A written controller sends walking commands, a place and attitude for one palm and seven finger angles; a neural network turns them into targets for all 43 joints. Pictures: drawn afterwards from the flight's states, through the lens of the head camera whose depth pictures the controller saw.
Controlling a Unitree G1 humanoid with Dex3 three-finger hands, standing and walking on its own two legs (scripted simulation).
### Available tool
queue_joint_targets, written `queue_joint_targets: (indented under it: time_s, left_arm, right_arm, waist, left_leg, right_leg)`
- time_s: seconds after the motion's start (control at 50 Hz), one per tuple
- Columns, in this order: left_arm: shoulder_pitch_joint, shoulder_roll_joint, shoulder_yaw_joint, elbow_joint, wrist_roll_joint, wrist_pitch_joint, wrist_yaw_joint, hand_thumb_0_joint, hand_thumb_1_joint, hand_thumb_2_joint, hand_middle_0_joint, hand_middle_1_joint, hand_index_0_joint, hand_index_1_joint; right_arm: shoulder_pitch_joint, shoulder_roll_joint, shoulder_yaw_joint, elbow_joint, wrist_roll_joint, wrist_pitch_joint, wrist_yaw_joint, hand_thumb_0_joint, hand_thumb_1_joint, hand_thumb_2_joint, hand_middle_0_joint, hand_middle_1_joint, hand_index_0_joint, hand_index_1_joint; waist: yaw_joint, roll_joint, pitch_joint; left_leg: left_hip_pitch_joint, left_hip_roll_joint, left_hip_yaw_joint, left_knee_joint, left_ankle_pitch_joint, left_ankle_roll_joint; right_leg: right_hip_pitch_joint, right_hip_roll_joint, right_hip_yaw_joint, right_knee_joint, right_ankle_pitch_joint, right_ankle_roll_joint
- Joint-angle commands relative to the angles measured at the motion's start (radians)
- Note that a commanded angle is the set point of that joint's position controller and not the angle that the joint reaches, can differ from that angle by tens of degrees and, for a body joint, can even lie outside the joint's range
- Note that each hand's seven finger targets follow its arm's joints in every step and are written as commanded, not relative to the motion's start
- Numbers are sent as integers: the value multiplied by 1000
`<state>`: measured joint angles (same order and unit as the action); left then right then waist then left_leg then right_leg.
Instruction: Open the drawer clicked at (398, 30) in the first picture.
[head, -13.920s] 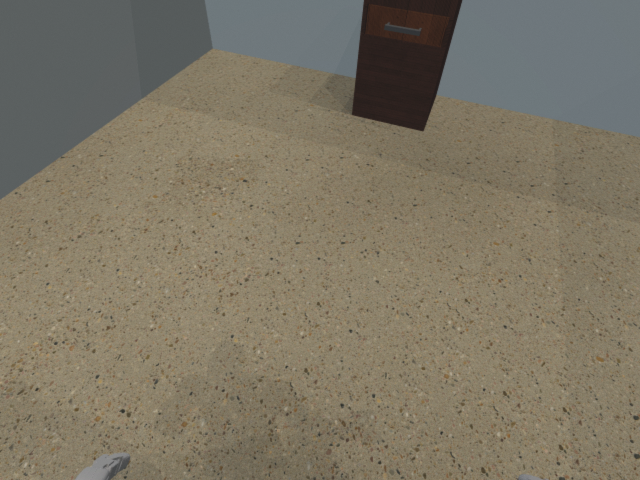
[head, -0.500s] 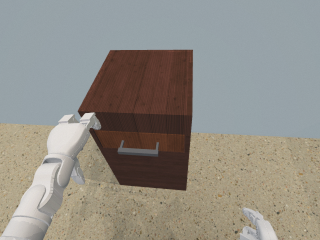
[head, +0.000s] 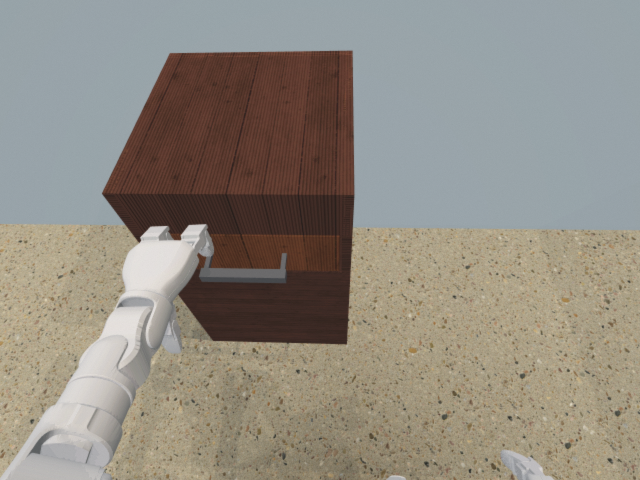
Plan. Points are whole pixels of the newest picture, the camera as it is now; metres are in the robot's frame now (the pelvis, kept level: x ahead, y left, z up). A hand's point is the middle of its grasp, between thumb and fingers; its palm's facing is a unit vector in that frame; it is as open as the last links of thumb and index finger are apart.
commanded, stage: move the hooked fingers above the handle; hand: left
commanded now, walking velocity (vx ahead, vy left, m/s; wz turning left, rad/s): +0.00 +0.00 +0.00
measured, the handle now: (245, 266) +0.52 +0.20 -0.22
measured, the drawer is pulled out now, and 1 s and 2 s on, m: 0.00 0.00 0.00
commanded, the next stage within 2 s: none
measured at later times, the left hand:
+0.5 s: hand (220, 280) +0.41 +0.19 -0.08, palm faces -0.08 -0.05 -1.00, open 13.8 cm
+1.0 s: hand (240, 270) +0.47 +0.19 -0.16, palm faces +0.02 -0.04 -1.00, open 13.9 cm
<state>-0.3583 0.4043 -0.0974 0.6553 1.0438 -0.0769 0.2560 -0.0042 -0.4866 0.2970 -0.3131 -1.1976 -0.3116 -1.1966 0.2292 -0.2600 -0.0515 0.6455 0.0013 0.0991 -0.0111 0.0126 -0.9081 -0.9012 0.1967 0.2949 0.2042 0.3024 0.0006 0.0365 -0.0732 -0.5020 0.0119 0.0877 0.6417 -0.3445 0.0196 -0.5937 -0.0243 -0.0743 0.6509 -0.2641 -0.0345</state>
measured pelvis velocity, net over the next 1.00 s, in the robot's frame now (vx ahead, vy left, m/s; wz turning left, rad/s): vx -0.03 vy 0.01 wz -0.01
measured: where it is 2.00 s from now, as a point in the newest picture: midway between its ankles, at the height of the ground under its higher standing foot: outside the picture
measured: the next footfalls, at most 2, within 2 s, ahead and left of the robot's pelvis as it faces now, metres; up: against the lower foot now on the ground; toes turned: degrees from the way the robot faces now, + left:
none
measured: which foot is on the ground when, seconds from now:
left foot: down 0.00-1.00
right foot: down 0.00-1.00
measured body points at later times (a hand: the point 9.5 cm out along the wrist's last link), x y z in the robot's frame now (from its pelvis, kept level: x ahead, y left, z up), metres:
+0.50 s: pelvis -0.01 +0.00 -0.05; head +0.10 +0.00 +0.39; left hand +0.41 +0.19 -0.03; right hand +0.05 -0.27 -0.18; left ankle -0.02 +0.11 -0.72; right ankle +0.03 -0.10 -0.72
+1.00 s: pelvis -0.03 +0.01 -0.11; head +0.14 +0.02 +0.31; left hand +0.47 +0.19 -0.10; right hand +0.00 -0.26 -0.24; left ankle -0.02 +0.11 -0.72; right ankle +0.03 -0.10 -0.72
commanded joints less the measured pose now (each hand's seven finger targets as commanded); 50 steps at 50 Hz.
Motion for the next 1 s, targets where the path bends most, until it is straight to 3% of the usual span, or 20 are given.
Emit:
queue_joint_targets:
  time_s: [0.0, 0.06, 0.12, 0.16, 0.26, 0.32, 0.36, 0.42, 0.44, 0.48, 0.54, 0.64, 0.66, 0.72, 0.76, 0.82, 0.86, 0.9, 0.94, 0.98]
  left_arm:
    - [-374, 251, 157, -217, 19, -119, 84, 0, -500, 300, -300, -1200, -300, -1200]
    - [-320, 310, 258, -134, 57, -151, 167, 0, -500, 300, -300, -1200, -300, -1200]
    - [-330, 247, 220, -36, 86, -113, 252, 0, -500, 300, -300, -1200, -300, -1200]
    - [-326, 237, 214, 32, 99, -63, 286, 0, -500, 300, -300, -1200, -300, -1200]
    - [-500, 131, 70, 122, 81, 10, 260, 0, -500, 300, -300, -1200, -300, -1200]
    - [-594, 155, 75, 77, 63, -43, 224, 0, -500, 300, -300, -1200, -300, -1200]
    - [-671, 180, 85, 47, 75, -96, 218, 0, -500, 300, -300, -1200, -300, -1200]
    - [-635, 241, 151, 105, 115, -134, 256, 0, -500, 300, -300, -1200, -300, -1200]
    - [-630, 224, 150, 126, 129, -131, 279, 0, -500, 300, -300, -1200, -300, -1200]
    - [-602, 221, 171, 191, 144, -99, 327, 0, -500, 300, -300, -1200, -300, -1200]
    - [-594, 222, 182, 288, 145, -10, 380, 0, -500, 300, -300, -1200, -300, -1200]
    - [-703, 170, 107, 335, 132, 86, 351, 0, -500, 300, -300, -1200, -300, -1200]
    - [-748, 150, 87, 311, 122, 79, 331, 0, -500, 300, -300, -1200, -300, -1200]
    - [-826, 162, 89, 200, 96, 12, 281, 0, -500, 300, -300, -1200, -300, -1200]
    - [-875, 146, 69, 168, 100, -36, 266, 0, -500, 300, -300, -1200, -300, -1200]
    - [-838, 217, 132, 218, 140, -75, 300, 0, -500, 300, -300, -1200, -300, -1200]
    - [-826, 229, 156, 297, 161, -55, 341, 0, -500, 300, -300, -1200, -300, -1200]
    - [-817, 246, 177, 350, 169, -16, 383, 0, -500, 300, -300, -1200, -300, -1200]
    - [-807, 317, 226, 348, 163, 33, 410, 0, -500, 300, -300, -1200, -300, -1200]
    - [-781, 338, 239, 326, 151, 74, 402, 0, -500, 300, -300, -1200, -300, -1200]
  right_arm:
    - [36, -117, -56, -107, -19, -27, -18, 0, -900, -900, 200, 300, 200, 300]
    - [45, -113, -59, -85, -32, -22, -12, 0, -900, -900, 200, 300, 200, 300]
    - [52, -112, -62, -74, -36, -23, 6, 0, -900, -900, 200, 300, 200, 300]
    - [57, -118, -66, -70, -38, -21, 18, 0, -900, -900, 200, 300, 200, 300]
    - [103, -135, -74, -49, -29, -29, 18, 0, -900, -900, 200, 300, 200, 300]
    - [127, -136, -78, -39, -34, -33, -1, 0, -900, -900, 200, 300, 200, 300]
    - [143, -135, -75, -24, -42, -37, -13, 0, -900, -900, 200, 300, 200, 300]
    - [141, -129, -64, -9, -51, -36, -11, 0, -900, -900, 200, 300, 200, 300]
    - [140, -125, -63, -9, -55, -36, -5, 0, -900, -900, 200, 300, 200, 300]
    - [138, -125, -59, -7, -62, -35, 12, 0, -900, -900, 200, 300, 200, 300]
    - [135, -131, -55, -23, -65, -37, 28, 0, -900, -900, 200, 300, 200, 300]
    - [162, -147, -60, -29, -57, -42, 37, 0, -900, -900, 200, 300, 200, 300]
    - [168, -148, -64, -26, -59, -46, 32, 0, -900, -900, 200, 300, 200, 300]
    - [196, -152, -73, -14, -63, -54, 18, 0, -900, -900, 200, 300, 200, 300]
    - [208, -149, -72, 4, -67, -59, 11, 0, -900, -900, 200, 300, 200, 300]
    - [205, -149, -61, 24, -75, -61, 8, 0, -900, -900, 200, 300, 200, 300]
    - [197, -148, -51, 36, -83, -60, 15, 0, -900, -900, 200, 300, 200, 300]
    - [192, -151, -45, 26, -85, -60, 26, 0, -900, -900, 200, 300, 200, 300]
    - [185, -157, -40, 3, -85, -53, 33, 0, -900, -900, 200, 300, 200, 300]
    - [191, -159, -41, -20, -80, -43, 42, 0, -900, -900, 200, 300, 200, 300]
  waist:
    - [-13, -44, -421]
    - [9, -23, -414]
    - [-11, -4, -376]
    - [-17, -13, -398]
    - [-98, -65, -444]
    - [-111, -63, -538]
    - [-125, -43, -555]
    - [-99, 17, -514]
    - [-100, 17, -502]
    - [-89, 46, -489]
    - [-92, 6, -480]
    - [-139, -11, -582]
    - [-157, -7, -608]
    - [-166, 33, -743]
    - [-188, 45, -724]
    - [-173, 60, -654]
    - [-173, 63, -567]
    - [-166, 77, -545]
    - [-142, 77, -618]
    - [-119, 106, -723]
  left_leg:
    - [17, -41, -47, 4, 282, 31]
    - [-71, -42, -53, 44, 291, 25]
    - [-139, -41, -40, 88, 261, 18]
    - [-166, -41, -33, 108, 252, 17]
    - [-168, -29, -37, 139, 189, 28]
    - [-151, -33, -49, 174, 189, 38]
    - [-156, -30, -68, 201, 186, 40]
    - [-236, -32, -72, 248, 170, 37]
    - [-257, -30, -78, 262, 171, 35]
    - [-297, -29, -75, 288, 178, 29]
    - [-380, -31, -61, 317, 161, 25]
    - [-379, -23, -70, 352, 152, 29]
    - [-358, -19, -79, 362, 171, 31]
    - [-289, -14, -105, 399, 208, 31]
    - [-285, -8, -126, 422, 208, 32]
    - [-389, -9, -122, 468, 174, 33]
    - [-475, -8, -120, 486, 150, 31]
    - [-541, -11, -108, 511, 131, 29]
    - [-563, -17, -94, 519, 150, 28]
    - [-516, -18, -91, 515, 219, 23]
  right_leg:
    - [266, 14, 91, -6, 277, -11]
    - [225, 17, 91, 50, 292, -17]
    - [128, 21, 79, 88, 262, -18]
    - [108, 25, 76, 103, 250, -19]
    - [46, 28, 70, 99, 187, -5]
    - [52, 26, 83, 118, 189, 0]
    - [-6, 26, 78, 150, 167, -3]
    - [-92, 28, 71, 205, 124, -13]
    - [-128, 30, 62, 225, 112, -15]
    - [-182, 32, 51, 259, 98, -18]
    - [-192, 32, 50, 284, 99, -13]
    - [-196, 36, 49, 312, 112, -3]
    - [-207, 36, 47, 320, 126, -2]
    - [-223, 37, 50, 353, 142, 1]
    - [-290, 37, 44, 371, 113, -1]
    - [-364, 40, 40, 415, 67, -8]
    - [-426, 38, 32, 438, 34, -13]
    - [-451, 38, 32, 463, 17, -14]
    - [-380, 37, 40, 480, 60, -11]
    - [-302, 36, 43, 496, 147, -8]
